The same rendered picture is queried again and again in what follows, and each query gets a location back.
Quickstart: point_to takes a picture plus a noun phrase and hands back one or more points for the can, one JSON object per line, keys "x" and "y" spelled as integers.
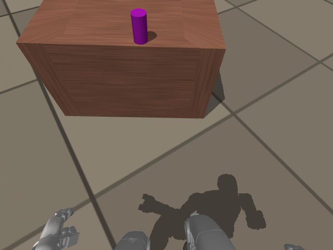
{"x": 139, "y": 26}

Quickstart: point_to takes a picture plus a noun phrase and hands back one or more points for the left robot arm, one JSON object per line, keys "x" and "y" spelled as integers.
{"x": 47, "y": 243}

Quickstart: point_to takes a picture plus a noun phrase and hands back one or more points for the left robot hand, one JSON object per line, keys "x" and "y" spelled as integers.
{"x": 54, "y": 227}

